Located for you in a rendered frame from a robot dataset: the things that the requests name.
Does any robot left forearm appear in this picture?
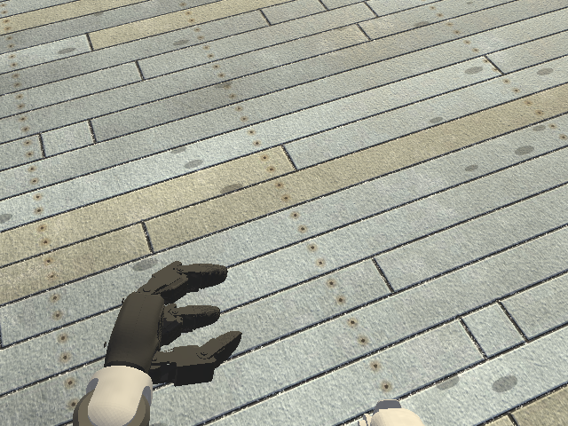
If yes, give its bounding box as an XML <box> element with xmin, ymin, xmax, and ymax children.
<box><xmin>73</xmin><ymin>366</ymin><xmax>153</xmax><ymax>426</ymax></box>

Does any robot right shin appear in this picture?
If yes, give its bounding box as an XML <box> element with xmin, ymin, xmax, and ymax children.
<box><xmin>372</xmin><ymin>399</ymin><xmax>422</xmax><ymax>422</ymax></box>

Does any left robot hand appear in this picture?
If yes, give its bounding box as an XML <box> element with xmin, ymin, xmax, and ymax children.
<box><xmin>104</xmin><ymin>261</ymin><xmax>242</xmax><ymax>387</ymax></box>

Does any robot right thigh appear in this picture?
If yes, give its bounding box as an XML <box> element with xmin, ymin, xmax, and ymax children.
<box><xmin>358</xmin><ymin>408</ymin><xmax>425</xmax><ymax>426</ymax></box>

